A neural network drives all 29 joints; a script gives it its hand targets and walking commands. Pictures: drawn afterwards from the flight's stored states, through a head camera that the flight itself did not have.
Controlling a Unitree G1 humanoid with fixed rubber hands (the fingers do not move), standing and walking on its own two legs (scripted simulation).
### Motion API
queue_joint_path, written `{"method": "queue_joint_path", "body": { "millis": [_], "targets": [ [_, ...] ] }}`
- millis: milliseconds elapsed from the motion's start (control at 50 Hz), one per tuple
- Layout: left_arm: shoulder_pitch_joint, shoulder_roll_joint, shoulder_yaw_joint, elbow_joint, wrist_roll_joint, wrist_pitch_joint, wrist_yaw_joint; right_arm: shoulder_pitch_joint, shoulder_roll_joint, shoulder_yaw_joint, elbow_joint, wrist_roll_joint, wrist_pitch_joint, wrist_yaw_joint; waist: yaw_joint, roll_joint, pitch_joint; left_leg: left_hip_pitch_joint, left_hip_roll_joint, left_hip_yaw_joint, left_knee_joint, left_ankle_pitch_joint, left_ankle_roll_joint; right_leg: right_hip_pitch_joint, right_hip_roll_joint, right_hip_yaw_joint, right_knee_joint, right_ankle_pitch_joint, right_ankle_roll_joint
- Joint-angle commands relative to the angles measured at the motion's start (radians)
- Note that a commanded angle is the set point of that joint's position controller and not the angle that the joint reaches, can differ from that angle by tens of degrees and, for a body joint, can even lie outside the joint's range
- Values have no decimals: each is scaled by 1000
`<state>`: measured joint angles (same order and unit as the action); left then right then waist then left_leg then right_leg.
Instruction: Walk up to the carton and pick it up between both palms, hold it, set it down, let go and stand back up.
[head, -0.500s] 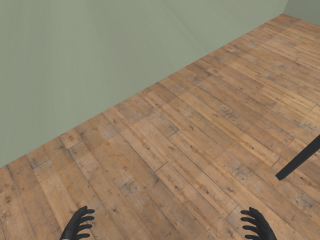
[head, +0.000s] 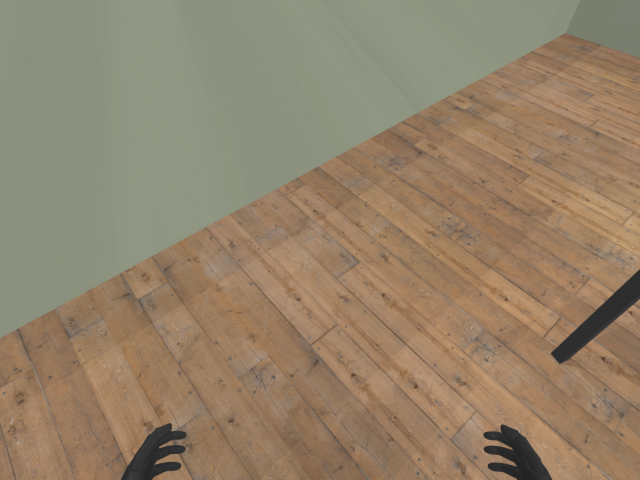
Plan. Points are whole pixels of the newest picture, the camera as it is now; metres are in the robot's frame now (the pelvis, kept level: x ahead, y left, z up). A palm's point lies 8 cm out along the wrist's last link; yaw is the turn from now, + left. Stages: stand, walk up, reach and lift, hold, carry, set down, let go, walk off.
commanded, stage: stand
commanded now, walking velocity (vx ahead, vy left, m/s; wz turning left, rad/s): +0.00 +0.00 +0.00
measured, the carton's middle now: out of the picture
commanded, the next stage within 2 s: walk up in 1.10 s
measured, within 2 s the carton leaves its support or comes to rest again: neither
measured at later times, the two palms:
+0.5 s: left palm out of the picture +0.11 +0.25 -0.09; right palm out of the picture +0.12 -0.25 -0.09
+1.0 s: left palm out of the picture +0.10 +0.25 -0.09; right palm out of the picture +0.11 -0.25 -0.09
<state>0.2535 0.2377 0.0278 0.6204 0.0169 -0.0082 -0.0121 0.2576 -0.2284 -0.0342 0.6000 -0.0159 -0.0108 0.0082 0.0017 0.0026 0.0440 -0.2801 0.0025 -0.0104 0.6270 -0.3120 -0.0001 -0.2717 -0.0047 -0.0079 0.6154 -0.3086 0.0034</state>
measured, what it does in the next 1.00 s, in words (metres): stands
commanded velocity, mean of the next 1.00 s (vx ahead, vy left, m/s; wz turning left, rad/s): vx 0.00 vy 0.00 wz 0.00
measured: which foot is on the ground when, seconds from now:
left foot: down 0.00-1.00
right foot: down 0.00-1.00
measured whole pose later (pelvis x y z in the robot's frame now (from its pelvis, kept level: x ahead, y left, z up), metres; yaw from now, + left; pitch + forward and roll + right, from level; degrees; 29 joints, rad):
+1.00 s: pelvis +0.00 +0.00 +0.00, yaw +0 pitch -2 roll +0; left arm 0.27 0.25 0.02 0.66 0.01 0.00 -0.01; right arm 0.28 -0.24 -0.02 0.63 -0.01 -0.01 0.00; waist 0.00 0.00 0.04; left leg -0.27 0.00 -0.01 0.60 -0.29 0.00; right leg -0.26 -0.01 -0.01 0.58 -0.29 0.01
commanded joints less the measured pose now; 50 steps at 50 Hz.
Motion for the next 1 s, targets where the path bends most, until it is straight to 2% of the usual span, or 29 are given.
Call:
{"method": "queue_joint_path", "body": {
  "millis": [0,340,460,680,760,980],
  "targets": [
    [-19,118,35,-98,-1,-22,4,-20,-128,-36,-95,1,-21,-4,0,5,-44,-10,77,-91,-139,82,34,2,-75,89,-119,83,-35],
    [-4,119,33,-77,-3,-19,4,2,-134,-30,-82,2,-20,-4,1,-3,-29,-21,76,-92,-153,58,33,-9,-78,95,-134,63,-37],
    [1,122,33,-72,-2,-20,5,8,-134,-28,-80,2,-21,-5,1,13,-46,-15,79,-97,-155,73,35,8,-77,93,-126,77,-36],
    [8,124,29,-56,-4,-19,6,16,-138,-27,-72,3,-18,-7,0,-4,-31,-13,76,-96,-153,83,34,2,-79,94,-136,85,-35],
    [6,130,28,-57,-5,-17,8,10,-140,-28,-74,6,-18,-8,2,16,-4,-26,81,-103,-165,99,36,-3,-79,91,-135,97,-34],
    [14,132,24,-51,-5,-16,9,14,-141,-28,-63,5,-16,-9,1,5,-36,-7,79,-102,-166,92,36,15,-81,88,-140,90,-34]
  ]
}}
